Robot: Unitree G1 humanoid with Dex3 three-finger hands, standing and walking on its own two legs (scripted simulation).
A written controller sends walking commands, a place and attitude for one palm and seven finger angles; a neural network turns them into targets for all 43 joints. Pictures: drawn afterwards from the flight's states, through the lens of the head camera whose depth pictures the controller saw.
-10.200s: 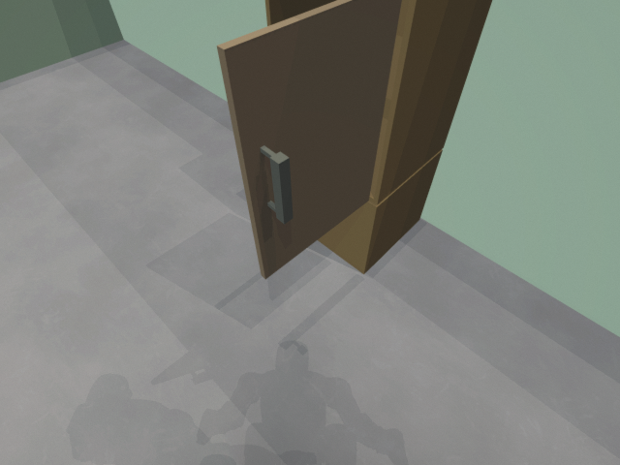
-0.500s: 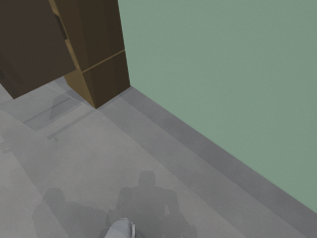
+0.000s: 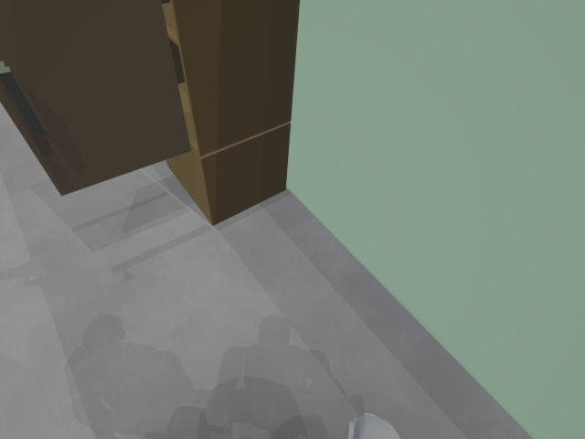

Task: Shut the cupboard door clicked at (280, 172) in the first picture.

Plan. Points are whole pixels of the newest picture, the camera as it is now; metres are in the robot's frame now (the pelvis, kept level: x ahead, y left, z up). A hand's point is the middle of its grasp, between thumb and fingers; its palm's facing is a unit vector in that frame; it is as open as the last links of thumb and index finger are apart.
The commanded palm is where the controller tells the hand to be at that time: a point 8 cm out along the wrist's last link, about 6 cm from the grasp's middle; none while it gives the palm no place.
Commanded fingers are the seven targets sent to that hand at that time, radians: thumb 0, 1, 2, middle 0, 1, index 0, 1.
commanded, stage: walk to a spot facing it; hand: left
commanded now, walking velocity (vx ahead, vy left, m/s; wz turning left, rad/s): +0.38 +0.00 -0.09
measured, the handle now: (21, 99) +0.74 +0.70 -0.03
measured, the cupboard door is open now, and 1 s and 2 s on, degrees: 87 87 87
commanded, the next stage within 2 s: turn to face it in 0.28 s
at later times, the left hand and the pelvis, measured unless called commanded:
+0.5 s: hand (258, 319) +0.34 +0.09 -0.16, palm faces -0.02 -0.99 -0.16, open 7.3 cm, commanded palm none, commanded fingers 0.00 0.90 0.90 -0.20 -0.30 -0.20 -0.30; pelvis +0.22 -0.07 -0.01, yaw +4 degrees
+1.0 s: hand (191, 346) +0.28 +0.20 -0.19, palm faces +0.35 -0.91 -0.23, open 7.4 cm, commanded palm none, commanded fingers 0.00 0.90 0.90 -0.20 -0.30 -0.20 -0.30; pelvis +0.30 -0.02 -0.01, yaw +19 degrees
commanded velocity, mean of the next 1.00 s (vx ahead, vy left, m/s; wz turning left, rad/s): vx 0.10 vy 0.00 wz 0.41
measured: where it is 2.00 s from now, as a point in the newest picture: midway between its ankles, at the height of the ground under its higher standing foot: (305, 401)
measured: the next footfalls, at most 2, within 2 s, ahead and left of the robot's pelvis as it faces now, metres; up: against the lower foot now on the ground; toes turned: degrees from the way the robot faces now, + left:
right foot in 0.34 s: +0.29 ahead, -0.15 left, +0.00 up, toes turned -6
left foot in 0.80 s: +0.36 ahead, +0.07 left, +0.00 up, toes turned +20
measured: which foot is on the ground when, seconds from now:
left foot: down 0.00-0.34, up 0.36-0.78, down 0.80-1.00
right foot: up 0.00-0.32, down 0.34-0.80, up 0.82-1.00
